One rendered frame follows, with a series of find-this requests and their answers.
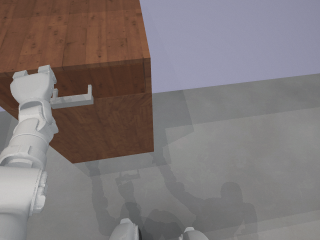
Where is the cabinet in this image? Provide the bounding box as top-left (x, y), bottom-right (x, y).
top-left (0, 0), bottom-right (154, 164)

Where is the handle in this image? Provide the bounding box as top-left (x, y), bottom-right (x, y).
top-left (49, 84), bottom-right (94, 109)

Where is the robot left forearm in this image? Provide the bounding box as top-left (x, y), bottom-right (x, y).
top-left (0, 98), bottom-right (54, 171)

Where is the left robot hand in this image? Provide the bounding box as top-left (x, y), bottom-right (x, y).
top-left (10, 65), bottom-right (59, 134)

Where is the robot right thigh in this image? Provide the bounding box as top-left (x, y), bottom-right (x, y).
top-left (178, 230), bottom-right (209, 240)

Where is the left robot upper arm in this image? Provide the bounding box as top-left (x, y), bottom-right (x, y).
top-left (0, 166), bottom-right (48, 240)

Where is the drawer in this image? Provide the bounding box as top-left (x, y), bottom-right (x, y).
top-left (0, 62), bottom-right (145, 109)

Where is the robot right shin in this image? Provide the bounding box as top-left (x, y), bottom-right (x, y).
top-left (184, 227), bottom-right (194, 233)

